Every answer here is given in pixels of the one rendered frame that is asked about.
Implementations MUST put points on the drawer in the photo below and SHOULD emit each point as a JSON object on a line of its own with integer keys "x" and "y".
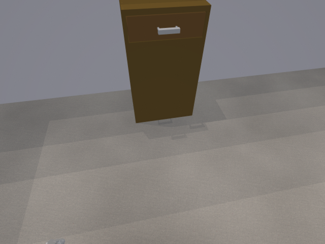
{"x": 144, "y": 27}

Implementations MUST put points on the cabinet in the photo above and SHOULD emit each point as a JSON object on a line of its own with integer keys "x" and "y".
{"x": 163, "y": 74}

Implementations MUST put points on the handle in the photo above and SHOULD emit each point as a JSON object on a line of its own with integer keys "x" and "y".
{"x": 171, "y": 30}

